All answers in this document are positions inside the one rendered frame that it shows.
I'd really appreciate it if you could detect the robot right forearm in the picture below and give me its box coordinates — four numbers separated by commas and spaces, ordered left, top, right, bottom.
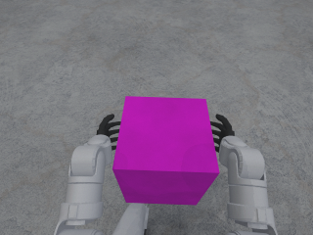
218, 135, 278, 235

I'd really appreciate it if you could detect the carton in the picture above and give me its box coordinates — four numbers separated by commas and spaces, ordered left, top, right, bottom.
112, 96, 220, 206

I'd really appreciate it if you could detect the robot left forearm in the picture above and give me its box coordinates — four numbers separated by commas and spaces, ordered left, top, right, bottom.
54, 134, 112, 235

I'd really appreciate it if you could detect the robot left hand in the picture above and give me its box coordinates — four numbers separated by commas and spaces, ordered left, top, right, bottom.
96, 114, 121, 150

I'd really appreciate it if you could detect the robot left thigh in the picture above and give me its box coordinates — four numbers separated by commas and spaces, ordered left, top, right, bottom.
112, 203, 150, 235

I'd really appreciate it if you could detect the robot right hand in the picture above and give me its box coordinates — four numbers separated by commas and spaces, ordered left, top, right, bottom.
210, 114, 235, 153

